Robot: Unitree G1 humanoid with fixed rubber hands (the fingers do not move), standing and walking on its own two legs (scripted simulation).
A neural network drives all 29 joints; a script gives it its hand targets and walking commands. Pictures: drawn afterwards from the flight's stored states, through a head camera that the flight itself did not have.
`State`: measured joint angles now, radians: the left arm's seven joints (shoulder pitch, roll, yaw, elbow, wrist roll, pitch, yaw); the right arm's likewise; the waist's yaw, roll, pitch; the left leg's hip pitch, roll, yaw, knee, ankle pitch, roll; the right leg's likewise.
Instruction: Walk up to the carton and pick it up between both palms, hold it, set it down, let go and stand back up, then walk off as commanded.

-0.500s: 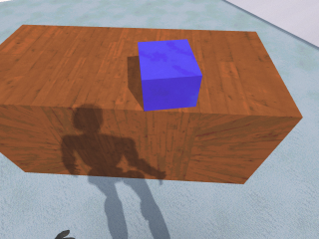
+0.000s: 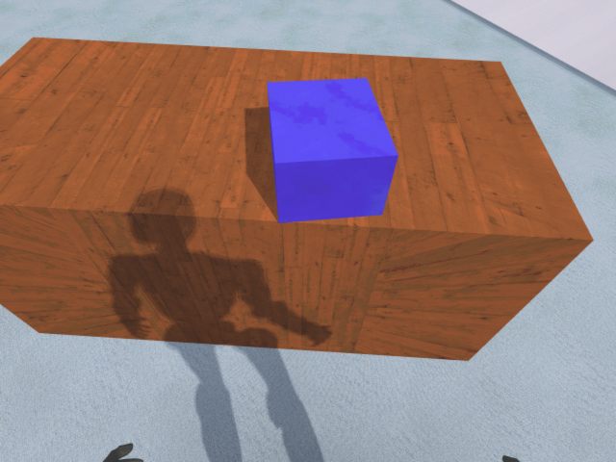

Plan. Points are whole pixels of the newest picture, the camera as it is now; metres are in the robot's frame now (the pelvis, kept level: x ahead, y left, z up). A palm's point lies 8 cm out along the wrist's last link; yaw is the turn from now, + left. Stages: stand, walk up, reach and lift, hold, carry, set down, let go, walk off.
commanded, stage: stand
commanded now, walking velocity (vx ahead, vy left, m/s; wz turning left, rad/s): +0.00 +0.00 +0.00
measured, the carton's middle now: (324, 148) +0.67 +0.00 -0.02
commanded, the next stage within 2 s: none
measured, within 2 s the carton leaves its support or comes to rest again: neither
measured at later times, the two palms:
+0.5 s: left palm out of the picture +0.09 +0.28 -0.12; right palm out of the picture +0.09 -0.29 -0.12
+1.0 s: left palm out of the picture +0.09 +0.28 -0.12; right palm out of the picture +0.08 -0.30 -0.12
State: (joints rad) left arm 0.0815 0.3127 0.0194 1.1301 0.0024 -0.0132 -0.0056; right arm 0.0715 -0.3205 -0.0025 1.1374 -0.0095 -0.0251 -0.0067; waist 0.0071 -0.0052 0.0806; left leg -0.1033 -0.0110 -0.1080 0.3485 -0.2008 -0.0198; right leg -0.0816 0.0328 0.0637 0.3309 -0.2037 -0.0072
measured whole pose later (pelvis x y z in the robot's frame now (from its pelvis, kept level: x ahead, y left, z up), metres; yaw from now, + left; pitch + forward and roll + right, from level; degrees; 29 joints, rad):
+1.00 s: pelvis +0.02 -0.01 +0.00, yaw -1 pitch -3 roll +0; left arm 0.11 0.31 0.02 1.10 0.00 -0.01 0.00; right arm 0.11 -0.33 0.00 1.12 -0.01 -0.01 -0.01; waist 0.00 0.01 0.07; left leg -0.06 0.01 -0.09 0.33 -0.22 -0.03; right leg -0.04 0.04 0.06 0.32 -0.22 -0.02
